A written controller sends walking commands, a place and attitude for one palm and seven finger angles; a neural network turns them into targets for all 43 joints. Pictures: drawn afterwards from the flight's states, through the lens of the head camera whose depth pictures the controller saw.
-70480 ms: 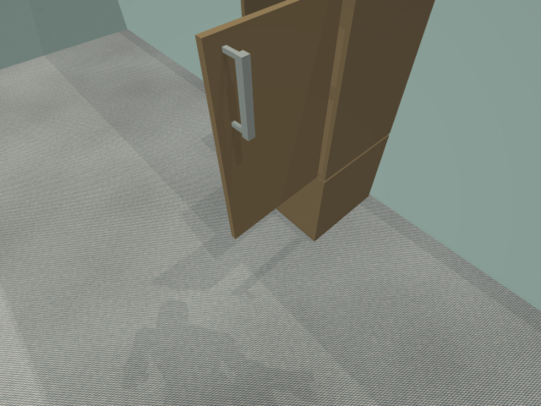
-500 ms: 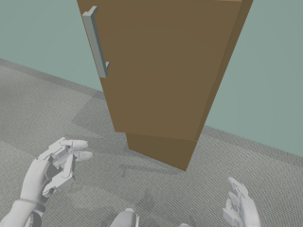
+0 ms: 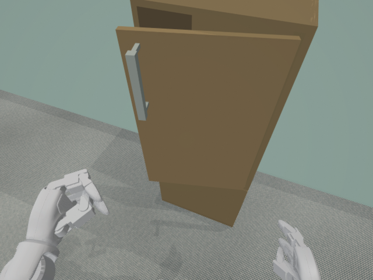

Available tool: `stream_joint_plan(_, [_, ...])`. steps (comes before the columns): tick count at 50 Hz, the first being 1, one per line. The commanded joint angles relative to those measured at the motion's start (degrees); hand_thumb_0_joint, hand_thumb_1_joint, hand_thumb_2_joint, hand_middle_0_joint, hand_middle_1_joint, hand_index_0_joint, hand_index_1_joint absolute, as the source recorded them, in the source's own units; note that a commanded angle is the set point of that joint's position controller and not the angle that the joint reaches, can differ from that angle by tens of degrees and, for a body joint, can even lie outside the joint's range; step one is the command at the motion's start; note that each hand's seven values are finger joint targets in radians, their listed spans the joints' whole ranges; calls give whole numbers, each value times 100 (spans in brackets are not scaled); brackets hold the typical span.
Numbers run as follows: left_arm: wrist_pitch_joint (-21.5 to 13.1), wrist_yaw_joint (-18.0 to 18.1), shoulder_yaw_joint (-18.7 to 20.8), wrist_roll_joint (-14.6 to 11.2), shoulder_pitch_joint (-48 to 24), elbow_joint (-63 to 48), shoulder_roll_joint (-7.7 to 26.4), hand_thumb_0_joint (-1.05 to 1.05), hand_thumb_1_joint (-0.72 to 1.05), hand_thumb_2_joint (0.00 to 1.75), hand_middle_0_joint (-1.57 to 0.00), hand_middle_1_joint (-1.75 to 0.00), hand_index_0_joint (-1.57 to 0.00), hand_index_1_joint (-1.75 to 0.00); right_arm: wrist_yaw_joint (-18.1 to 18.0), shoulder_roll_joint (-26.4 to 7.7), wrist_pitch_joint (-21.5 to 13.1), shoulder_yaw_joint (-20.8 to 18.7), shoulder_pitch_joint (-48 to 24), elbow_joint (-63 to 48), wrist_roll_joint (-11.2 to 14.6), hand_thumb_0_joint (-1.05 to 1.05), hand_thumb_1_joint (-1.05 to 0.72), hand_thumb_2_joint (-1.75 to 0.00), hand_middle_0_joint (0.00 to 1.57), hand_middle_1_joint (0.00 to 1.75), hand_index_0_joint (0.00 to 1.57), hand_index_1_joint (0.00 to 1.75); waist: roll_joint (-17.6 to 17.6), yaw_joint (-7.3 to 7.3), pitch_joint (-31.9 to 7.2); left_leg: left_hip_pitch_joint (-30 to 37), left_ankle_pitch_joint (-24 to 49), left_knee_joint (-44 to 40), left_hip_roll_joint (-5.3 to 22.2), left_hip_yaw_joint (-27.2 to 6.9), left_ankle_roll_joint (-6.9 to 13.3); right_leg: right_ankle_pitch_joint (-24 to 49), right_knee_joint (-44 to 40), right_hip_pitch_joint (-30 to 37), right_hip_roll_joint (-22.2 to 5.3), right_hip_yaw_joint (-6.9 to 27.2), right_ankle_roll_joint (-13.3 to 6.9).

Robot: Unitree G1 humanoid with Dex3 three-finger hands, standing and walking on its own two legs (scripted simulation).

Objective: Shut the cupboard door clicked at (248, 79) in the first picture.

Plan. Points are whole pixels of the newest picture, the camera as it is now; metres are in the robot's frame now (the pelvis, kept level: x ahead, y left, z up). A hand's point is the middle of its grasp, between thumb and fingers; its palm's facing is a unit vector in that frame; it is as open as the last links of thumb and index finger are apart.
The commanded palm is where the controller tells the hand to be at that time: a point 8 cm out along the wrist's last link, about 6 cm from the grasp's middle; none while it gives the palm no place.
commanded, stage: raise the hand and make a fist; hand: left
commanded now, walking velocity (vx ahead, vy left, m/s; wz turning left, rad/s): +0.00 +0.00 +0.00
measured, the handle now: (140, 84) +0.50 +0.16 +0.17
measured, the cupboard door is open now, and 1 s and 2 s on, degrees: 16 16 16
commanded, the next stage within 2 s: bring the fist close to the handle in 0.78 s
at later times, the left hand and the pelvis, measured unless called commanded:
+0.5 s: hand (86, 183) +0.23 +0.18 +0.17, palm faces +0.01 -1.00 -0.06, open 3.1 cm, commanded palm +0.19 +0.23 +0.17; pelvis -0.01 -0.01 +0.02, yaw +0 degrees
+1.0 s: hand (99, 184) +0.23 +0.17 +0.16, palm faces +0.02 -1.00 -0.06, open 3.1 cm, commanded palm +0.21 +0.21 +0.17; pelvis -0.01 -0.03 +0.02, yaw +0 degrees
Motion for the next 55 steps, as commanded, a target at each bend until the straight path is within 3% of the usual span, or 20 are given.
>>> stream_joint_plan(1, [46, 20, 516, -108, -670, -1182, 745, 0, 90, 90, -124, -144, -124, -144, -37, -712, -270, -224, -396, -896, 27, 0, -90, -90, 20, 30, 20, 30, 128, 23, -535, 1236, 831, -1204, 123, -561, -131, 1150, -805, -40, 202, -133, -85])
stream_joint_plan(9, [559, 3, 529, -107, -1497, -1428, 804, 0, 90, 90, -130, -150, -130, -150, -77, -664, -235, -92, -595, -829, 59, 0, -90, -90, 20, 30, 20, 30, 227, 47, -479, 1673, 895, -1570, 103, -531, -146, 1189, -1224, 322, 197, -132, -97])
stream_joint_plan(11, [671, 10, 655, -110, -1556, -1298, 930, 0, 90, 90, -130, -150, -130, -150, -94, -683, -236, -91, -620, -773, 58, 0, -90, -90, 20, 30, 20, 30, 12, 66, -491, 1740, 931, -1608, 97, -509, -109, 1222, -1358, 452, 188, -88, -87])
stream_joint_plan(15, [867, -22, 627, -123, -1920, -1459, 911, 0, 90, 90, -130, -150, -130, -150, -106, -646, -251, -60, -747, -735, 87, 0, -90, -90, 20, 30, 20, 30, 308, 116, -557, 1993, 1109, -1756, 62, -451, -126, 1383, -1499, 654, 162, -91, -103])
stream_joint_plan(16, [932, 0, 712, -124, -1901, -1392, 1004, 0, 90, 90, -130, -150, -130, -150, -112, -663, -247, -61, -760, -708, 88, 0, -90, -90, 20, 30, 20, 30, 70, 115, -479, 1954, 1141, -1763, 70, -449, -97, 1413, -1583, 724, 159, -66, -93])
stream_joint_plan(19, [1148, -16, 716, -170, -2160, -1311, 975, 0, 90, 90, -130, -150, -130, -150, -127, -649, -228, -48, -848, -675, 116, 0, -90, -90, 20, 30, 20, 30, 104, 147, -405, 2044, 1024, -1886, 41, -404, -93, 1293, -1741, 743, 143, -42, -79])
stream_joint_plan(21, [1265, -30, 780, -187, -1849, -998, 956, 0, 90, 90, -130, -150, -130, -150, -126, -676, -216, -76, -873, -651, 131, 0, -90, -90, 20, 30, 20, 30, -222, 176, -261, 1978, 1059, -1880, 31, -355, -71, 1313, -1871, 812, 117, 41, -61])
stream_joint_plan(23, [1349, -53, 722, -214, -1821, -959, 832, 0, 90, 90, -130, -150, -130, -150, -116, -651, -188, -81, -901, -667, 140, 0, -90, -90, 20, 30, 20, 30, -217, 165, -233, 2010, 1083, -1866, 4, -272, -64, 1354, -1928, 786, 85, 80, -31])
stream_joint_plan(26, [1305, 13, 812, -166, -1906, -1135, 979, 0, 90, 90, -130, -150, -130, -150, -104, -672, -171, -107, -935, -681, 124, 0, -90, -90, 20, 30, 20, 30, -264, 172, -254, 2030, 1085, -1841, 4, -247, -53, 1289, -1999, 839, 60, 175, -18])
stream_joint_plan(27, [1262, 20, 732, -131, -1976, -1272, 899, 0, 90, 90, -130, -150, -130, -150, -98, -640, -168, -103, -946, -710, 110, 0, -90, -90, 20, 30, 20, 30, -38, 166, -352, 2095, 1130, -1843, -20, -201, -44, 1338, -1984, 869, 48, 183, -21])
stream_joint_plan(30, [1066, 111, 780, -96, -2116, -1429, 971, 0, 90, 90, -130, -150, -130, -150, -98, -622, -201, -101, -915, -697, 89, 0, -90, -90, 20, 30, 20, 30, 98, 144, -317, 2157, 1100, -1851, -39, -192, -51, 1295, -1994, 829, 64, 170, -24])
stream_joint_plan(31, [1029, 145, 889, -78, -2036, -1320, 1114, 0, 90, 90, -130, -150, -130, -150, -105, -648, -205, -114, -889, -647, 75, 0, -90, -90, 20, 30, 20, 30, -135, 149, -277, 2105, 1084, -1815, -18, -187, -38, 1240, -2062, 846, 46, 234, -7])
stream_joint_plan(34, [972, 113, 751, -100, -2062, -1162, 912, 0, 90, 90, -130, -150, -130, -150, -111, -624, -227, -107, -908, -615, 75, 0, -90, -90, 20, 30, 20, 30, -60, 116, -121, 2066, 942, -1819, -43, -170, -43, 1023, -2141, 754, 16, 292, 11])
stream_joint_plan(36, [959, 88, 833, -100, -2006, -1075, 1041, 0, 90, 90, -130, -150, -130, -150, -120, -655, -239, -140, -920, -601, 84, 0, -90, -90, 20, 30, 20, 30, -242, 124, -71, 1993, 905, -1731, -34, -150, -41, 877, -2256, 757, -51, 468, 55])
stream_joint_plan(38, [977, 45, 684, -98, -2102, -1144, 905, 0, 90, 90, -130, -150, -130, -150, -125, -622, -249, -126, -957, -621, 91, 0, -90, -90, 20, 30, 20, 30, -33, 105, -146, 2039, 918, -1698, -48, -121, -42, 863, -2284, 756, -99, 540, 66])
stream_joint_plan(41, [977, 25, 829, -141, -1960, -985, 1018, 0, 90, 90, -130, -150, -130, -150, -135, -664, -275, -150, -944, -578, 81, 0, -90, -90, 20, 30, 20, 30, -401, 115, -79, 1927, 914, -1601, -21, -145, -48, 850, -2357, 752, -161, 695, 145])
stream_joint_plan(44, [956, -10, 710, -145, -2049, -1093, 865, 0, 90, 90, -130, -150, -130, -150, -124, -636, -282, -143, -950, -600, 84, 0, -90, -90, 20, 30, 20, 30, -180, 111, -212, 2020, 1066, -1632, -46, -137, -39, 1137, -2185, 790, -110, 536, 108])
stream_joint_plan(47, [934, 38, 845, -117, -2478, -876, 1047, 0, 90, 90, -130, -150, -130, -150, -151, -666, -264, -155, -904, -504, 64, 0, -90, -90, 20, 30, 20, 30, -254, 68, -165, 1958, 1059, -1613, -29, -171, -33, 1214, -2144, 738, -125, 578, 122])
stream_joint_plan(53, [938, 53, 386, -19, -3337, -605, 776, 0, 90, 90, -130, -150, -130, -150, -182, -665, -264, -136, -870, -449, 104, 0, -90, -90, 20, 30, 20, 30, -42, -30, -395, 2254, 1136, -1734, -28, -205, -10, 1439, -1911, 659, 24, 253, 33])
stream_joint_plan(55, [1005, 81, 407, -8, -3359, -393, 767, 0, 90, 90, -130, -150, -130, -150, -186, -672, -255, -138, -852, -440, 101, 0, -90, -90, 20, 30, 20, 30, -63, 27, -465, 2284, 1169, -1784, -26, -231, -20, 1508, -1866, 688, 49, 178, 2])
